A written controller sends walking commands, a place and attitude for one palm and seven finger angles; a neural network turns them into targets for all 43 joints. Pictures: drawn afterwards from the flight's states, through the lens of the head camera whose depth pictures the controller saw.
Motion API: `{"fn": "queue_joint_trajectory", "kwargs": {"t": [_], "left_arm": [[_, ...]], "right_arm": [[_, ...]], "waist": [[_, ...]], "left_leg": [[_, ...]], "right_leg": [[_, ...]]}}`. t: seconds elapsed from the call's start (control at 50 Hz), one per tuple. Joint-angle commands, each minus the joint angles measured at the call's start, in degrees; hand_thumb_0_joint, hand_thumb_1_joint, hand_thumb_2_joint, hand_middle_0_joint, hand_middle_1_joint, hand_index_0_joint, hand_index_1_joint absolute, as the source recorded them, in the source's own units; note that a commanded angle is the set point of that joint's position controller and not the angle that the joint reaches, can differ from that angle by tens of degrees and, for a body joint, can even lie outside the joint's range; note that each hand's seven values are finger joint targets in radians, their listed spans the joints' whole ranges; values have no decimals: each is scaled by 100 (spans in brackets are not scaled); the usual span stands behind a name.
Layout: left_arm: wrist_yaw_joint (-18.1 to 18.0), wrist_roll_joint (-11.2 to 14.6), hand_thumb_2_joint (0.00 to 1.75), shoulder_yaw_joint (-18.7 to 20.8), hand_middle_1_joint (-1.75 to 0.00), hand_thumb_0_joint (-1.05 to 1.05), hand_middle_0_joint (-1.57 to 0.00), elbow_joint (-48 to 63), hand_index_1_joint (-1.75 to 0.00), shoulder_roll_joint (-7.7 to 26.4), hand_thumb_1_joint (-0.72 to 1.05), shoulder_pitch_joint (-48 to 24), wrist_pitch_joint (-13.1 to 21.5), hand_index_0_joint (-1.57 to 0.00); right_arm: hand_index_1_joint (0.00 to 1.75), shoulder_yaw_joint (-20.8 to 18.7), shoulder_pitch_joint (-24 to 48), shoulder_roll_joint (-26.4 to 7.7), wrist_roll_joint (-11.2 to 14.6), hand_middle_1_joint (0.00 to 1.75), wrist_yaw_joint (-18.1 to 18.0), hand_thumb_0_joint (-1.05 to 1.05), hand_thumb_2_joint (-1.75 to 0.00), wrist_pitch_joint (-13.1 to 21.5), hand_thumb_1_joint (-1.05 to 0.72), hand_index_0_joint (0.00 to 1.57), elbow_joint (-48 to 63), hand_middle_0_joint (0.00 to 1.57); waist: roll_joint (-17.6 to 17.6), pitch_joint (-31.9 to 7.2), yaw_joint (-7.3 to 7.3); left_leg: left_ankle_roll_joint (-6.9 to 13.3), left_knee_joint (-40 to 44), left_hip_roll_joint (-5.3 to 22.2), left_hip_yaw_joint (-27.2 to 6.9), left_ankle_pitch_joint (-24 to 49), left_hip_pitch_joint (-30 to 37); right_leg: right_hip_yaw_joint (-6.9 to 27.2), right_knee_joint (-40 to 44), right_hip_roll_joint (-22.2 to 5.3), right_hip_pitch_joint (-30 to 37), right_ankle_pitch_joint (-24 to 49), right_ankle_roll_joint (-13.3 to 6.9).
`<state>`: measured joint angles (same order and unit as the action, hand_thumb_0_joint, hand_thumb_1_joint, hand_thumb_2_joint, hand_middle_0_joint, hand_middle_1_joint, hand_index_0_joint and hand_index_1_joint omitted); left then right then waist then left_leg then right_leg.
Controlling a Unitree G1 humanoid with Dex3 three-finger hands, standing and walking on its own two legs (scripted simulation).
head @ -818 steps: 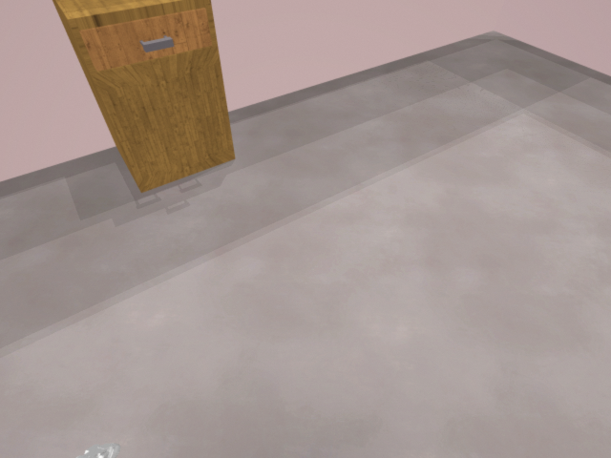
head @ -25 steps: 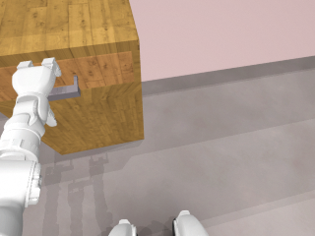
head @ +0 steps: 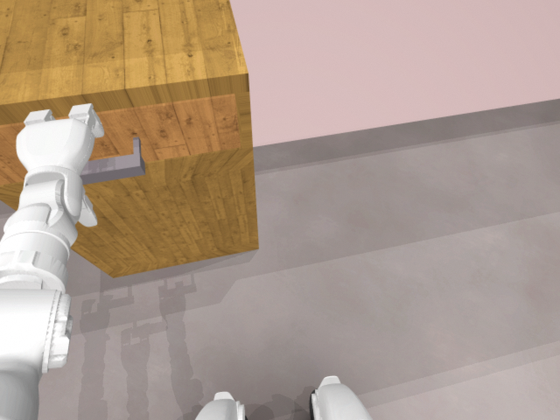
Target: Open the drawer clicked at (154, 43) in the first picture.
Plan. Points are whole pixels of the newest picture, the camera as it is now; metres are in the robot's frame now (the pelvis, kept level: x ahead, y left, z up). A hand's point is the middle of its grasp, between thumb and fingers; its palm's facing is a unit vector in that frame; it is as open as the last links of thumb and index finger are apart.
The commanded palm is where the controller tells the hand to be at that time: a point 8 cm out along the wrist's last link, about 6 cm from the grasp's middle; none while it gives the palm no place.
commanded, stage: re-aim the fingers above the handle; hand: left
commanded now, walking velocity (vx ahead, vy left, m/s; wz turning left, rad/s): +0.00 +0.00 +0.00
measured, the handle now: (110, 158) +0.55 +0.26 -0.05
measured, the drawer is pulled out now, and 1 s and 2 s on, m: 0.00 0.00 0.00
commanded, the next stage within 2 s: lower the fingers behind the handle in 0.88 s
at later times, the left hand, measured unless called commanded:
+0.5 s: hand (87, 169) +0.48 +0.26 +0.02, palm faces -0.09 +0.01 -1.00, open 13.8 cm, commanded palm +0.48 +0.25 +0.07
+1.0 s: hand (81, 166) +0.49 +0.27 +0.02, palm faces -0.07 -0.01 -1.00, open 13.8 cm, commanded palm +0.48 +0.27 +0.06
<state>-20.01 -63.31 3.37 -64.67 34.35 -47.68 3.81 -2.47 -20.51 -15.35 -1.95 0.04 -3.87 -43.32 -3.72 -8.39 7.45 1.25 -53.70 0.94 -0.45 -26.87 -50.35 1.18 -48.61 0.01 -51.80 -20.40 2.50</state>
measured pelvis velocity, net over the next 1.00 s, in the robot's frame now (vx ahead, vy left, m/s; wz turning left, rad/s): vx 0.00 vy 0.00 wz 0.00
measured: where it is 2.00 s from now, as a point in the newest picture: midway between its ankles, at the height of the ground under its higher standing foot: outside the picture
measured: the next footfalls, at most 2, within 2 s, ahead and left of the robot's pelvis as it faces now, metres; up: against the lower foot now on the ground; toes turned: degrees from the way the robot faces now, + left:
none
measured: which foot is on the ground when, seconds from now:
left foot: down 0.00-1.00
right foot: down 0.00-1.00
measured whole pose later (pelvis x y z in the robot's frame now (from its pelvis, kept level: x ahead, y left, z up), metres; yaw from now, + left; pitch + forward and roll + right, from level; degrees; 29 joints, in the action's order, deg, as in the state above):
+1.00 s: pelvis +0.00 +0.00 +0.00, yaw +0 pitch +24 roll -2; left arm -19.1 -63.2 4.2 -64.7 35.2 -48.0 5.1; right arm -2.4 -20.8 -15.9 -1.9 -0.6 -3.4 -43.7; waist -3.4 -8.5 7.7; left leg 0.9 -53.6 1.2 -0.5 -26.8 -50.8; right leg 1.2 -48.9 0.3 -52.5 -20.5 2.1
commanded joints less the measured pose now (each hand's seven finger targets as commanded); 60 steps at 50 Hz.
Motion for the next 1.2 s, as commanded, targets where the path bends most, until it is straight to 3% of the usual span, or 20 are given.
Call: {"fn": "queue_joint_trajectory", "kwargs": {"t": [0.0, 0.04, 0.14, 0.24, 0.28, 0.32, 0.36, 0.46, 0.52, 0.58, 0.62, 0.66, 0.7, 0.74, 0.82, 0.86, 0.92, 0.98, 1.12, 1.18], "left_arm": [[-159, 58, 30, 86, -120, 0, -30, 1197, -120, 1286, -50, -2449, 125, -30], [-176, 42, 30, -46, -120, 0, -30, 1405, -120, 1077, -50, -2665, 227, -30], [-368, 3, 30, 163, -120, 0, -30, 1088, -120, 1287, -50, -2579, 144, -30], [-460, -73, 30, 365, -120, 0, -30, 1011, -120, 1557, -50, -2276, -145, -30], [-408, -34, 30, 221, -120, 0, -30, 942, -120, 1381, -50, -2294, -227, -30], [-314, 36, 30, 389, -120, 0, -30, 977, -120, 1645, -50, -2296, -219, -30], [-235, 17, 30, 175, -120, 0, -30, 991, -120, 1469, -50, -2443, -163, -30], [-160, 5, 30, 211, -120, 0, -30, 930, -120, 1561, -50, -2461, 93, -30], [-233, -14, 30, 95, -120, 0, -30, 967, -120, 1349, -50, -2678, 183, -30], [-300, -34, 30, 209, -120, 0, -30, 743, -120, 1578, -50, -2645, 114, -30], [-314, -28, 30, 429, -120, 0, -30, 783, -120, 1872, -50, -2639, 60, -30], [-305, -50, 30, 201, -120, 0, -30, 760, -120, 1588, -50, -2647, -4, -30], [-269, -27, 30, 389, -120, 0, -30, 825, -120, 1876, -50, -2667, -41, -30], [-206, 3, 30, 272, -120, 0, -30, 913, -120, 1711, -50, -2661, -11, -30], [-126, 12, 30, 536, -120, 0, -30, 1093, -120, 2025, -50, -2538, 84, -30], [-121, 21, 30, 381, -120, 0, -30, 1116, -120, 1770, -50, -2393, 125, -30], [-112, 69, 30, 535, -120, 0, -30, 1032, -120, 1870, -50, -2103, 135, -30], [-126, 8, 30, 321, -120, 0, -30, 863, -120, 1712, -50, -2193, 118, -30], [-264, -21, 30, 70, -120, 0, -30, 1132, -120, 1149, -50, -2471, 373, -30], [-421, -78, 30, 311, -120, 0, -30, 987, -120, 1444, -50, -2417, 296, -30]], "right_arm": [[30, -405, -1031, -1046, -3, 30, -124, 0, -90, 108, -90, 20, 190, 20], [30, -432, -1070, -1003, -21, 30, -140, 0, -90, 141, -90, 20, 161, 20], [30, -381, -975, -1017, -55, 30, -109, 0, -90, 117, -90, 20, 102, 20], [30, -337, -864, -1039, -59, 30, -50, 0, -90, 70, -90, 20, 202, 20], [30, -348, -863, -1026, -36, 30, -57, 0, -90, 71, -90, 20, 237, 20], [30, -328, -845, -1062, -21, 30, -84, 0, -90, 59, -90, 20, 253, 20], [30, -331, -870, -1039, 7, 30, -130, 0, -90, 82, -90, 20, 260, 20], [30, -331, -897, -1031, 15, 30, -206, 0, -90, 145, -90, 20, 214, 20], [30, -357, -944, -1007, -16, 30, -184, 0, -90, 193, -90, 20, 184, 20], [30, -324, -945, -1036, -26, 30, -183, 0, -90, 186, -90, 20, 161, 20], [30, -306, -951, -1087, -37, 30, -156, 0, -90, 169, -90, 20, 163, 20], [30, -326, -981, -1049, -32, 30, -144, 0, -90, 180, -90, 20, 177, 20], [30, -312, -995, -1098, -32, 30, -146, 0, -90, 162, -90, 20, 175, 20], [30, -327, -1017, -1062, -24, 30, -154, 0, -90, 172, -90, 20, 201, 20], [30, -330, -1010, -1107, -27, 30, -168, 0, -90, 143, -90, 20, 185, 20], [30, -343, -1005, -1065, -33, 30, -158, 0, -90, 148, -90, 20, 174, 20], [30, -338, -978, -1097, -30, 30, -143, 0, -90, 109, -90, 20, 178, 20], [30, -329, -975, -1092, 0, 30, -153, 0, -90, 104, -90, 20, 162, 20], [30, -432, -1044, -1025, -62, 30, -133, 0, -90, 198, -90, 20, 104, 20], [30, -402, -994, -1062, -101, 30, -105, 0, -90, 182, -90, 20, 54, 20]], "waist": [[-318, -2600, 120], [-526, -2723, 167], [-395, -2445, 125], [-572, -2782, -98], [-294, -2670, 4], [-120, -2690, -23], [-84, -2521, 89], [-78, -2418, 107], [-263, -2486, 165], [-217, -2500, 162], [-308, -2699, 49], [-393, -2704, 127], [-308, -2834, 93], [-353, -2945, 121], [-307, -2997, 18], [-488, -2832, 22], [-211, -2761, -46], [-164, -2316, 63], [-461, -2653, 160], [-493, -2640, 97]], "left_leg": [[-1, 572, -71, -83, 3002, 1983], [-43, 528, -32, -153, 3380, 2302], [-10, 526, -98, -75, 3033, 1851], [-37, 535, -131, -22, 3288, 1896], [10, 562, -134, 34, 3076, 1782], [48, 600, -155, 44, 2906, 1635], [72, 646, -151, 56, 2699, 1578], [91, 608, -177, 55, 2443, 1440], [75, 527, -167, 30, 2542, 1555], [78, 477, -184, 47, 2433, 1329], [62, 465, -192, 36, 2550, 1339], [61, 440, -180, 59, 2653, 1454], [66, 436, -173, 48, 2695, 1433], [71, 432, -169, 57, 2801, 1533], [65, 436, -145, 32, 2965, 1598], [50, 439, -127, 50, 3084, 1692], [57, 458, -132, 45, 3100, 1566], [54, 529, -130, 30, 2758, 1403], [-49, 291, -44, -147, 3246, 1926], [-58, 202, -55, -144, 3210, 1747]], "right_leg": [[-380, 375, 315, 1290, 1760, -371], [-411, 349, 312, 1087, 1765, -380], [-391, 320, 297, 1171, 1771, -391], [-384, 230, 288, 1477, 1990, -402], [-370, 316, 293, 1605, 2037, -368], [-309, 344, 275, 1836, 2123, -365], [-303, 411, 267, 1753, 2021, -345], [-251, 407, 251, 1650, 1856, -350], [-282, 356, 269, 1376, 1765, -371], [-275, 289, 253, 1403, 1753, -348], [-271, 224, 253, 1509, 1842, -365], [-295, 249, 266, 1424, 1899, -355], [-274, 227, 266, 1571, 1988, -342], [-276, 243, 269, 1619, 2076, -331], [-272, 214, 269, 1692, 2167, -345], [-295, 243, 278, 1550, 2160, -347], [-289, 239, 283, 1669, 2203, -351], [-328, 297, 287, 1446, 1907, -357], [-401, 108, 311, 781, 1699, -390], [-409, -1, 294, 697, 1651, -393]]}}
